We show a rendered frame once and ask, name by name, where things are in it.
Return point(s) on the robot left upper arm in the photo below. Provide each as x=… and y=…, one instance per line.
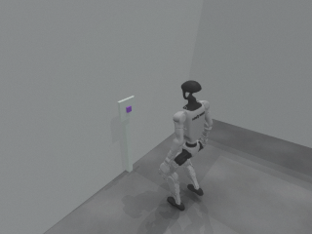
x=179, y=119

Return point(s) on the robot shin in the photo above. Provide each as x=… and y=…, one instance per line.
x=190, y=172
x=174, y=188

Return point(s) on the right robot hand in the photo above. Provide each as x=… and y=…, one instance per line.
x=204, y=142

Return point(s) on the robot right upper arm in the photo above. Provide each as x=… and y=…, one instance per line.
x=208, y=116

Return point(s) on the panel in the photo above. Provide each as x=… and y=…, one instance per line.
x=124, y=118

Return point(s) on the robot left shin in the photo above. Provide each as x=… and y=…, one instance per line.
x=174, y=188

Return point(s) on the button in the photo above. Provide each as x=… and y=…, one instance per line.
x=128, y=109

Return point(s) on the robot right shin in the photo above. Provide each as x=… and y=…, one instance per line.
x=190, y=172

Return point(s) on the robot right forearm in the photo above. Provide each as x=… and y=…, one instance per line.
x=205, y=132

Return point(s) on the left robot hand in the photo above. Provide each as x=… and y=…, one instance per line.
x=165, y=169

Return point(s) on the robot left forearm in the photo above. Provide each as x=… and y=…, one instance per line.
x=172, y=153

